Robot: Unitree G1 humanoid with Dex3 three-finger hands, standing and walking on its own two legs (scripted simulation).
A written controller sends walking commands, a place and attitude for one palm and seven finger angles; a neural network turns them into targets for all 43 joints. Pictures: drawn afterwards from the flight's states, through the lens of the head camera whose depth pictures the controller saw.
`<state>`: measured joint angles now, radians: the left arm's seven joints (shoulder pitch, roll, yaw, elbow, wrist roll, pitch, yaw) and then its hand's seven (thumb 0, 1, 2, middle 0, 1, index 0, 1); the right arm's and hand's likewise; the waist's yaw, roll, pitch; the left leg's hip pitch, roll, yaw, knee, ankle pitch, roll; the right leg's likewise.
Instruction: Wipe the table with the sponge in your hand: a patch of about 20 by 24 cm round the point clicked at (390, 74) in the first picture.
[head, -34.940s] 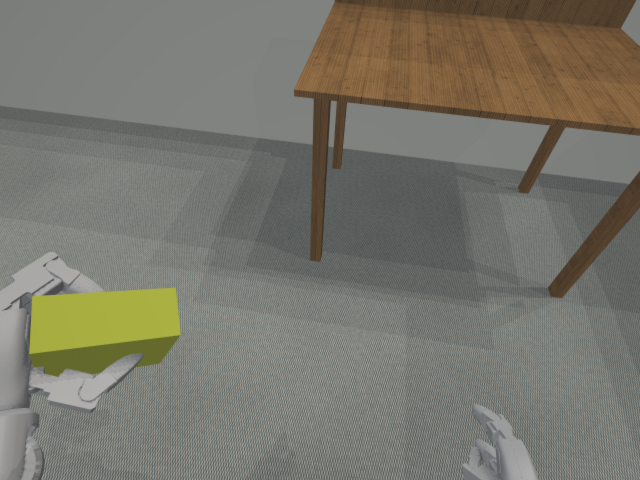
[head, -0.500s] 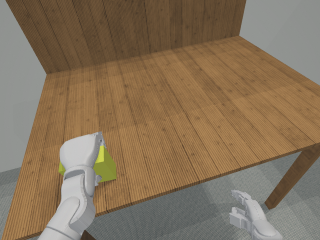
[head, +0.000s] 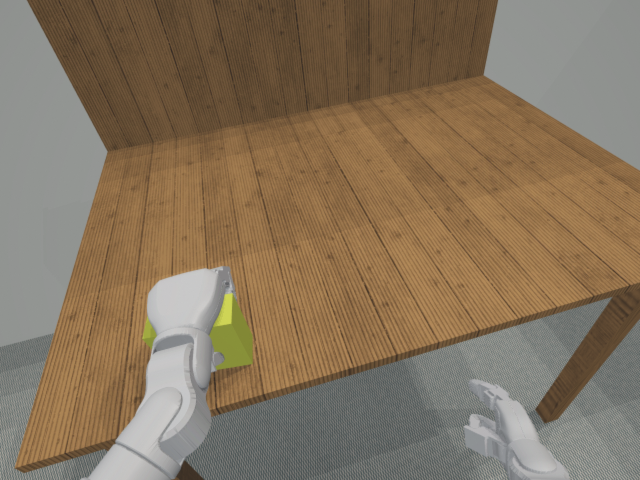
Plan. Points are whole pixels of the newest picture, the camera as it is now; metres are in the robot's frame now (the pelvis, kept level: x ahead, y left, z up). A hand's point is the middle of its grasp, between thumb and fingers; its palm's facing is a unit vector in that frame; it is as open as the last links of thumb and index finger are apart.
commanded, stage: slide across to the third lane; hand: left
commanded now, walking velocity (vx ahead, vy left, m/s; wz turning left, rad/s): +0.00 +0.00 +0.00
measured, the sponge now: (207, 343) +0.28 +0.21 +0.03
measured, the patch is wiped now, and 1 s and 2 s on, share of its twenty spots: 0.65 0.65 0.85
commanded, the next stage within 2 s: wipe forward along the third lane in 0.26 s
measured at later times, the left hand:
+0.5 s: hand (240, 314) +0.30 +0.16 +0.07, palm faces +0.04 -0.11 -0.99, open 9.0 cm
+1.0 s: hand (246, 281) +0.35 +0.17 +0.07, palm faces -0.02 -0.06 -1.00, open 9.0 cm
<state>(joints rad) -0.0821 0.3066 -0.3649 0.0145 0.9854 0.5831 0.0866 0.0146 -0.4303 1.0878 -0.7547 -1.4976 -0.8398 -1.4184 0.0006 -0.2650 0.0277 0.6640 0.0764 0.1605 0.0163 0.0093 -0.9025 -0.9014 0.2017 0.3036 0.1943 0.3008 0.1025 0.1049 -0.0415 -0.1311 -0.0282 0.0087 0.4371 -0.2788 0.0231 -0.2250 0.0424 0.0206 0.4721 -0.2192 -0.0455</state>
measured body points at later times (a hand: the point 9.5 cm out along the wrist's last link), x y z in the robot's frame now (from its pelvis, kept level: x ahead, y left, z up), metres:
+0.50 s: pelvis -0.01 -0.01 +0.00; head -0.04 -0.05 +0.45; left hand +0.29 +0.16 +0.12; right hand +0.24 -0.20 -0.08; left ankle -0.03 +0.11 -0.74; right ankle +0.02 -0.09 -0.74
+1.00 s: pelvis -0.02 -0.02 +0.00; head -0.03 -0.06 +0.45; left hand +0.35 +0.17 +0.12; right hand +0.17 -0.26 -0.12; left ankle -0.03 +0.11 -0.74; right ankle +0.02 -0.09 -0.74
